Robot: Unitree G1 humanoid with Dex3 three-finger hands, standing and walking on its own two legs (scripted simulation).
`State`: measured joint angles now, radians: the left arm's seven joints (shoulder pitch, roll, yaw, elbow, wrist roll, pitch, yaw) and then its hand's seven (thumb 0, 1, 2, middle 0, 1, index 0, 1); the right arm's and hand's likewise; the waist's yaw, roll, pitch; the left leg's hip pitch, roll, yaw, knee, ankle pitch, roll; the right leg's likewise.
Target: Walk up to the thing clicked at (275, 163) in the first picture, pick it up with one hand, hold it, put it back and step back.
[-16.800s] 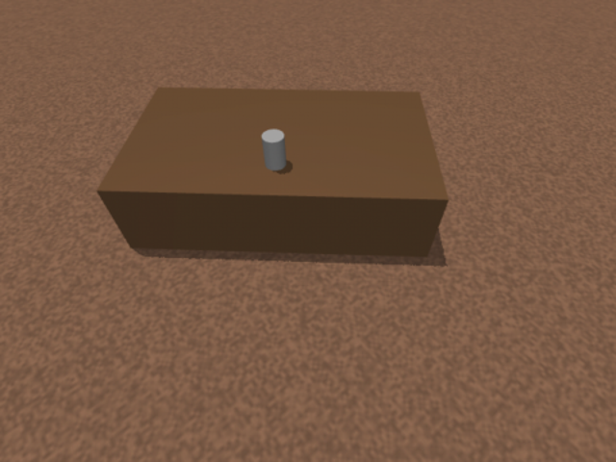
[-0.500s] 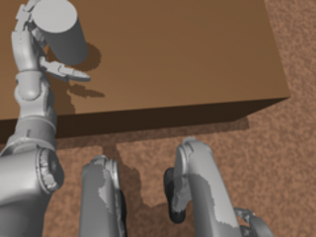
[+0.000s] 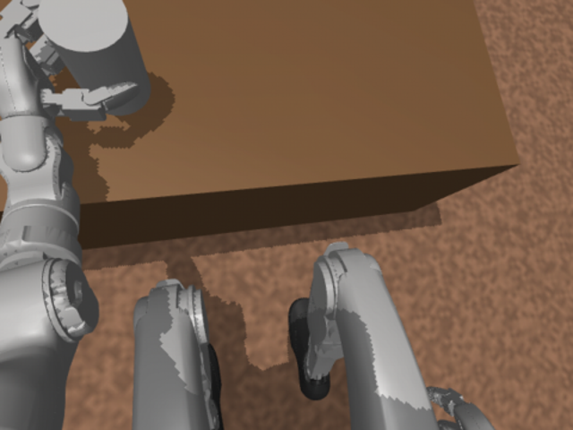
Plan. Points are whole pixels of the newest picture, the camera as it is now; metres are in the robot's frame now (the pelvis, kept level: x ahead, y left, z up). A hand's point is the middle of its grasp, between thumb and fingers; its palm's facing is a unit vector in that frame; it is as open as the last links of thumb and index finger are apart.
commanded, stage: close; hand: left
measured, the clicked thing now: (104, 57) +0.58 +0.15 -0.01
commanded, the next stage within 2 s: settle in 0.12 s
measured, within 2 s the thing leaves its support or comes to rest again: leaves its support in 0.54 s
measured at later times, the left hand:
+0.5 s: hand (84, 70) +0.56 +0.17 -0.01, palm faces +0.06 -1.00 -0.06, open 11.2 cm
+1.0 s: hand (37, 6) +0.56 +0.18 +0.08, palm faces +0.08 -1.00 -0.04, open 11.4 cm
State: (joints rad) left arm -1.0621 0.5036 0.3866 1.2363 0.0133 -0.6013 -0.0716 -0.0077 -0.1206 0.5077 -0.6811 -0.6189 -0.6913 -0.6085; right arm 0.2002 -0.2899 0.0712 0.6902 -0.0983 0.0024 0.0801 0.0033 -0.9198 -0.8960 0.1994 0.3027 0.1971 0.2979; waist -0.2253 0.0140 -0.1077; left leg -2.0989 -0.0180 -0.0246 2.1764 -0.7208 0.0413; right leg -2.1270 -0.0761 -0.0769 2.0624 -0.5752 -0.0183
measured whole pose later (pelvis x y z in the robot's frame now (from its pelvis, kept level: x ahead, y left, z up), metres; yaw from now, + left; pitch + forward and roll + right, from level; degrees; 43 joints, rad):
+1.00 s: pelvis +0.01 +0.00 +0.06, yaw +1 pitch +36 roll -4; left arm -1.04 0.47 0.35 1.12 -0.02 -0.45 -0.08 -0.03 -0.61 0.80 -0.75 -1.12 -0.77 -1.12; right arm 0.25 -0.29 0.05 0.65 -0.05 0.00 0.04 0.00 -0.91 -0.90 0.20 0.30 0.20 0.30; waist -0.19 0.03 -0.15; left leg -1.92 -0.02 -0.02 1.98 -0.70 0.04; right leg -1.95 -0.06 -0.07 1.88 -0.56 -0.01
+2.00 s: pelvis +0.03 +0.00 +0.15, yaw +1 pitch +32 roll -3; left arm -0.81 0.36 0.31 0.96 -0.08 -0.45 -0.08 -0.02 -0.61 0.80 -0.73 -1.17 -0.74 -1.16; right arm 0.24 -0.25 0.03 0.68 -0.02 0.00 0.02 0.01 -0.92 -0.91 0.20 0.30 0.20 0.30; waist -0.14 0.03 -0.17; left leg -1.59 0.00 -0.02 1.70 -0.67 0.03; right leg -1.62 -0.03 -0.07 1.61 -0.54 -0.01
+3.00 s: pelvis +0.07 +0.00 +0.30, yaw +2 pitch +13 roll -2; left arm -0.33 0.22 0.14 0.61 -0.15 -0.38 -0.06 -0.02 -0.61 0.81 -0.72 -1.17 -0.73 -1.17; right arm 0.25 -0.23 0.00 0.68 0.01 -0.03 -0.02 0.01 -0.92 -0.90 0.20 0.30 0.20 0.30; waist -0.04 0.01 -0.09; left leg -0.76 0.01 -0.01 1.03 -0.51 0.02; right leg -0.80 -0.01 -0.06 0.97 -0.40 0.00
